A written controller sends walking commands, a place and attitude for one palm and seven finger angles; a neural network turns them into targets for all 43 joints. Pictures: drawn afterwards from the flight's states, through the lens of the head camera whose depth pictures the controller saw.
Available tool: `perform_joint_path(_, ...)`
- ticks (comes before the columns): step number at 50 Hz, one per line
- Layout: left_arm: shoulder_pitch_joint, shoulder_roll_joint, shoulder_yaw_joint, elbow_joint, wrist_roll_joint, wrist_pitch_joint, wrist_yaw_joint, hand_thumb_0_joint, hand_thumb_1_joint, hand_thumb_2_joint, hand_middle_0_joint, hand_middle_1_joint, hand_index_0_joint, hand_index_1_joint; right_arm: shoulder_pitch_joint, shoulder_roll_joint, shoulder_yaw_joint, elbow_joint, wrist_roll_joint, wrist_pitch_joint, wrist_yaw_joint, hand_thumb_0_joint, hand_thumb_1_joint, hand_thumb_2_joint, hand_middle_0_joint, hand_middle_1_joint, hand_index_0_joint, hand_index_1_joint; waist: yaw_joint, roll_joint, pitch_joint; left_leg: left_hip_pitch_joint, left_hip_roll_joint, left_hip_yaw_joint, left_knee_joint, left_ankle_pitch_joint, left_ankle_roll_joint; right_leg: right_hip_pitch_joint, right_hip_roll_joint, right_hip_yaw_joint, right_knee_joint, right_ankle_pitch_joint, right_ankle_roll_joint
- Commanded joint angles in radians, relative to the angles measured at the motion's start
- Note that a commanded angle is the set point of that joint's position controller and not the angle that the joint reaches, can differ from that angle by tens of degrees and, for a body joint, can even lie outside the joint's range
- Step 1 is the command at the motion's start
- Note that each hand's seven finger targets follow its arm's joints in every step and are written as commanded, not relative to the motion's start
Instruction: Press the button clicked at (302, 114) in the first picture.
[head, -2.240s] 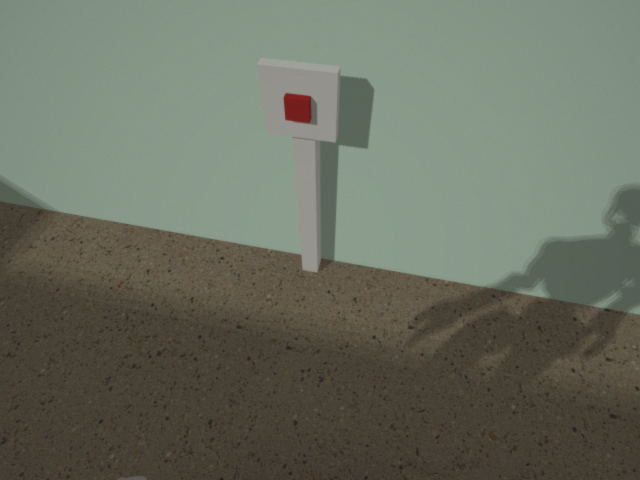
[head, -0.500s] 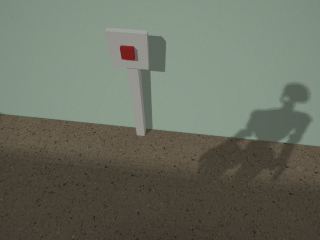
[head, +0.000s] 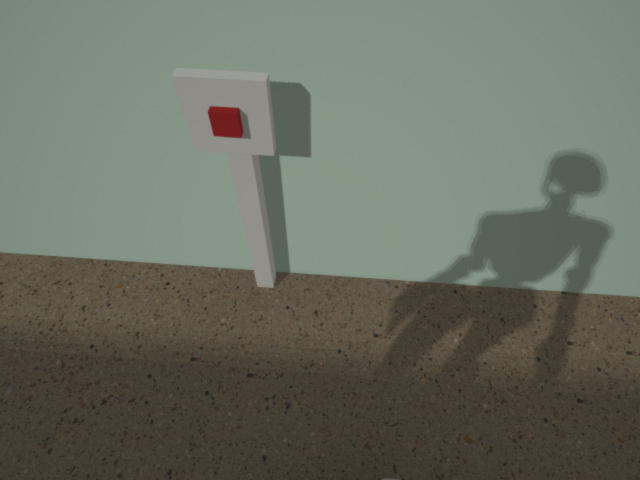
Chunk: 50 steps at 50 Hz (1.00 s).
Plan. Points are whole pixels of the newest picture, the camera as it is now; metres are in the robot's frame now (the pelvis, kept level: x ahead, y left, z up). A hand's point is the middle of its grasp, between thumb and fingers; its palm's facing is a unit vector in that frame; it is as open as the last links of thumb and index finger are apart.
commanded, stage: take the last steps up to it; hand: left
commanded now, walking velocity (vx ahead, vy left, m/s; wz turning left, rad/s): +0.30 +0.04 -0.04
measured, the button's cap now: (226, 121) +0.75 +0.22 -0.02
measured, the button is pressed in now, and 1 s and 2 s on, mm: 0 0 0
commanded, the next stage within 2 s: come to a stop and stand still in 0.44 s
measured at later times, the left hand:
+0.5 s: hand (216, 394) +0.25 +0.17 -0.16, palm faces +0.05 -0.98 -0.19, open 7.4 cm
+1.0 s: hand (210, 379) +0.27 +0.19 -0.15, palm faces +0.05 -0.95 -0.30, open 7.4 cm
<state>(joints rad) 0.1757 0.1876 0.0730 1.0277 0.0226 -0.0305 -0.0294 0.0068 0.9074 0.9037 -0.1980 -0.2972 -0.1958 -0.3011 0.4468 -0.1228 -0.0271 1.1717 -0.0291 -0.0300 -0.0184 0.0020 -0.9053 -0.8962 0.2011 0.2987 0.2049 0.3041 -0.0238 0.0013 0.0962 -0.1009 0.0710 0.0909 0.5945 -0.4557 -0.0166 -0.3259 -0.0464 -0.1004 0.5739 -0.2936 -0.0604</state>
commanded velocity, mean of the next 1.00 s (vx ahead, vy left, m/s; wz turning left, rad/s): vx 0.02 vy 0.03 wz -0.02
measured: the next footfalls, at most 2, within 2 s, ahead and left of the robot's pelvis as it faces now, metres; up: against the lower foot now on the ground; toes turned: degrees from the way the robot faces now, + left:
left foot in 0.20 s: +0.12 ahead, +0.15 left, +0.00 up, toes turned +6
right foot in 0.44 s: +0.28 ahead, -0.10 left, +0.00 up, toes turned -8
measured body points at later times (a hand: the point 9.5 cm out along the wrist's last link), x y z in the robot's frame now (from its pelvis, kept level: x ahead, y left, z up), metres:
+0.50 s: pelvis +0.16 -0.01 +0.00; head +0.20 -0.01 +0.45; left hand +0.25 +0.23 -0.14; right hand +0.12 -0.24 -0.16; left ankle +0.09 +0.12 -0.69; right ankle +0.19 -0.13 -0.73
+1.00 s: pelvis +0.22 -0.02 +0.01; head +0.27 -0.04 +0.46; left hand +0.27 +0.24 -0.13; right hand +0.29 -0.27 -0.15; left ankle +0.18 +0.11 -0.67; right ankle +0.21 -0.12 -0.72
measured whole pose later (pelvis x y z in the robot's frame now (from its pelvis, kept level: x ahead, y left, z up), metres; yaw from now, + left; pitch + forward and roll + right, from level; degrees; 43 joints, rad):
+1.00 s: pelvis +0.22 -0.02 +0.01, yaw +0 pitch -1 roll +1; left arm 0.18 0.19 0.07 1.00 0.03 0.01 0.04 0.00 0.91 0.90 -0.20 -0.30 -0.20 -0.30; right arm 0.12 -0.21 -0.08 1.02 -0.01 0.07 -0.03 0.00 -0.91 -0.90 0.20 0.30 0.20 0.30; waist 0.01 0.02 0.13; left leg -0.37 0.01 0.02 0.97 -0.51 -0.03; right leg -0.22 -0.05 -0.10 0.53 -0.30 -0.03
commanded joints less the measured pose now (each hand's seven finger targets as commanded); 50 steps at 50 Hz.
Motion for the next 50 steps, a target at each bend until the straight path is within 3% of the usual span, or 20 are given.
perform_joint_path(1,0.277,0.206,0.048,0.045,-0.009,-0.003,0.043,0.000,0.900,0.900,-0.200,-0.300,-0.200,-0.300,-0.172,-0.110,-0.031,-0.136,0.014,-0.014,0.003,0.000,-0.900,-0.900,0.200,0.300,0.200,0.300,0.136,-0.201,-0.019,-0.572,0.048,-0.084,0.555,-0.166,0.021,0.319,-0.395,0.603,-0.402,-0.282,-0.234)
perform_joint_path(4,0.108,0.131,0.030,-0.007,0.012,-0.017,0.055,0.000,0.900,0.900,-0.200,-0.300,-0.200,-0.300,-0.147,-0.064,-0.029,-0.123,0.009,0.000,0.019,0.000,-0.900,-0.900,0.200,0.300,0.200,0.300,0.037,-0.151,-0.016,-0.379,0.106,-0.112,0.351,-0.093,0.018,0.082,-0.320,0.354,-0.363,-0.100,-0.160)
perform_joint_path(8,0.056,0.120,0.027,-0.004,-0.002,-0.014,0.030,0.000,0.900,0.900,-0.200,-0.300,-0.200,-0.300,0.026,-0.033,-0.025,-0.057,-0.002,-0.009,0.024,0.000,-0.900,-0.900,0.200,0.300,0.200,0.300,-0.041,0.029,-0.016,0.042,-0.010,0.079,-0.091,0.191,-0.019,-0.152,-0.131,0.127,-0.222,-0.237,-0.054)
perform_joint_path(9,0.033,0.086,0.017,-0.024,-0.004,-0.006,0.022,0.000,0.900,0.900,-0.200,-0.300,-0.200,-0.300,0.093,-0.099,-0.035,-0.041,-0.008,-0.017,0.016,0.000,-0.900,-0.900,0.200,0.300,0.200,0.300,-0.068,0.183,-0.002,0.076,0.086,-0.088,-0.207,0.067,0.016,-0.238,-0.054,0.071,-0.031,-0.238,-0.011)
perform_joint_path(10,-0.006,0.027,0.007,-0.062,-0.007,-0.005,0.019,0.000,0.900,0.900,-0.200,-0.300,-0.200,-0.300,0.184,-0.194,-0.058,-0.034,-0.021,-0.024,0.003,0.000,-0.900,-0.900,0.200,0.300,0.200,0.300,-0.112,0.377,-0.014,0.109,0.321,-0.419,-0.375,-0.041,0.131,-0.351,0.041,-0.041,0.262,-0.251,0.044)
perform_joint_path(11,-0.091,0.047,0.010,-0.104,-0.005,-0.018,0.015,0.000,0.900,0.900,-0.200,-0.300,-0.200,-0.300,0.214,-0.234,-0.068,-0.043,-0.020,-0.024,-0.007,0.000,-0.900,-0.900,0.200,0.300,0.200,0.300,-0.127,0.265,-0.004,0.124,0.418,-0.561,-0.411,0.053,0.242,-0.433,0.011,0.036,0.439,-0.286,0.037)
perform_joint_path(15,-0.112,0.020,-0.003,-0.090,-0.002,-0.023,0.004,0.000,0.900,0.900,-0.200,-0.300,-0.200,-0.300,0.052,-0.182,-0.041,-0.082,-0.022,-0.043,-0.012,0.000,-0.900,-0.900,0.200,0.300,0.200,0.300,-0.044,0.158,-0.024,0.083,0.278,-0.210,-0.276,0.675,0.169,-0.317,-0.056,0.045,0.348,-0.177,0.053)
perform_joint_path(19,0.093,0.052,0.008,-0.015,-0.001,-0.022,-0.002,0.000,0.900,0.900,-0.200,-0.300,-0.200,-0.300,-0.043,-0.185,-0.044,-0.096,0.003,-0.027,-0.011,0.000,-0.900,-0.900,0.200,0.300,0.200,0.300,0.043,0.093,-0.156,-0.065,0.128,-0.015,-0.074,0.550,0.062,0.173,0.038,-0.069,-0.072,0.129,0.048)
perform_joint_path(21,0.270,0.226,0.052,0.038,0.003,-0.022,0.021,0.000,0.900,0.900,-0.200,-0.300,-0.200,-0.300,-0.094,-0.098,-0.029,-0.149,0.019,-0.017,0.004,0.000,-0.900,-0.900,0.200,0.300,0.200,0.300,0.125,-0.327,-0.140,-0.457,-0.033,0.092,0.254,-0.073,-0.017,0.433,-0.331,0.403,-0.292,0.089,-0.085)
perform_joint_path(23,0.227,0.212,0.045,0.019,0.003,-0.008,0.039,0.000,0.900,0.900,-0.200,-0.300,-0.200,-0.300,-0.191,-0.103,-0.034,-0.183,0.013,0.000,0.010,0.000,-0.900,-0.900,0.200,0.300,0.200,0.300,0.123,-0.215,-0.039,-0.501,0.023,-0.030,0.465,-0.189,-0.003,0.271,-0.402,0.495,-0.369,-0.066,-0.186)
perform_joint_path(27,0.107,0.128,0.024,-0.002,0.009,-0.022,0.047,0.000,0.900,0.900,-0.200,-0.300,-0.200,-0.300,-0.161,-0.053,-0.023,-0.142,0.011,0.001,0.017,0.000,-0.900,-0.900,0.200,0.300,0.200,0.300,0.033,-0.186,-0.058,-0.317,0.046,-0.031,0.169,-0.034,-0.016,0.158,-0.283,0.210,-0.252,0.363,-0.115)
perform_joint_path(29,0.057,0.115,0.023,-0.006,-0.005,-0.013,0.050,0.000,0.900,0.900,-0.200,-0.300,-0.200,-0.300,-0.047,-0.034,-0.013,-0.080,0.007,-0.002,0.011,0.000,-0.900,-0.900,0.200,0.300,0.200,0.300,-0.016,-0.058,-0.098,-0.062,-0.018,0.051,-0.132,0.299,-0.036,0.087,-0.180,0.087,-0.135,0.401,-0.038)
perform_joint_path(31,0.056,0.057,-0.010,-0.021,-0.017,0.001,0.055,0.000,0.900,0.900,-0.200,-0.300,-0.200,-0.300,-0.042,-0.153,-0.022,-0.078,0.004,-0.019,-0.005,0.000,-0.900,-0.900,0.200,0.300,0.200,0.300,0.010,0.233,-0.149,0.022,0.187,-0.142,-0.201,0.866,0.054,0.051,-0.064,0.021,-0.029,0.176,0.080)
perform_joint_path(33,0.082,0.046,-0.017,0.003,-0.004,0.023,0.068,0.000,0.900,0.900,-0.200,-0.300,-0.200,-0.300,-0.122,-0.179,-0.025,-0.100,0.009,0.000,-0.014,0.000,-0.900,-0.900,0.200,0.300,0.200,0.300,0.027,0.110,-0.092,-0.037,0.213,-0.113,-0.171,1.040,0.085,0.099,-0.028,0.015,-0.021,0.052,0.084)
perform_joint_path(35,0.077,0.088,-0.007,-0.001,-0.009,0.033,0.065,0.000,0.900,0.900,-0.200,-0.300,-0.200,-0.300,-0.110,-0.189,-0.038,-0.104,0.020,0.015,-0.030,0.000,-0.900,-0.900,0.200,0.300,0.200,0.300,0.005,0.185,-0.112,0.082,0.187,-0.074,-0.131,1.365,0.065,0.062,-0.037,-0.009,0.054,0.222,0.082)
perform_joint_path(37,0.056,0.096,0.001,-0.022,-0.014,0.044,0.062,0.000,0.900,0.900,-0.200,-0.300,-0.200,-0.300,-0.099,-0.221,-0.057,-0.109,0.012,0.032,-0.035,0.000,-0.900,-0.900,0.200,0.300,0.200,0.300,-0.016,0.243,-0.133,0.200,0.238,-0.113,-0.131,1.505,0.120,-0.037,-0.002,-0.002,0.131,-0.127,0.080)
perform_joint_path(41,0.118,0.104,0.015,-0.034,-0.006,0.043,0.059,0.000,0.900,0.900,-0.200,-0.300,-0.200,-0.300,-0.202,-0.255,-0.078,-0.158,0.012,0.050,-0.034,0.000,-0.900,-0.900,0.200,0.300,0.200,0.300,0.030,0.144,-0.184,0.142,0.216,-0.069,-0.043,1.197,0.113,0.056,0.000,0.039,-0.022,0.087,0.055)
perform_joint_path(44,0.146,0.212,0.024,-0.034,0.006,0.033,0.061,0.000,0.900,0.900,-0.200,-0.300,-0.200,-0.300,-0.237,-0.153,-0.065,-0.208,0.027,0.076,-0.011,0.000,-0.900,-0.900,0.200,0.300,0.200,0.300,0.053,-0.219,-0.099,-0.231,-0.072,0.009,0.287,-0.097,-0.019,0.195,-0.332,0.271,-0.207,1.012,-0.106)
perform_joint_path(46,0.107,0.184,0.024,-0.040,0.006,0.035,0.076,0.000,0.900,0.900,-0.200,-0.300,-0.200,-0.300,-0.267,-0.130,-0.057,-0.204,0.023,0.094,-0.016,0.000,-0.900,-0.900,0.200,0.300,0.200,0.300,0.049,-0.230,-0.093,-0.331,-0.060,-0.118,0.496,-0.132,-0.008,0.215,-0.308,0.276,-0.176,0.978,-0.150)
perform_joint_path(50,0.098,0.165,0.016,-0.058,0.003,0.029,0.080,0.000,0.900,0.900,-0.200,-0.300,-0.200,-0.300,-0.294,-0.123,-0.043,-0.196,0.022,0.082,-0.001,0.000,-0.900,-0.900,0.200,0.300,0.200,0.300,0.052,-0.174,-0.135,-0.314,-0.042,-0.084,0.335,-0.039,-0.034,0.297,-0.258,0.200,-0.175,0.852,-0.130)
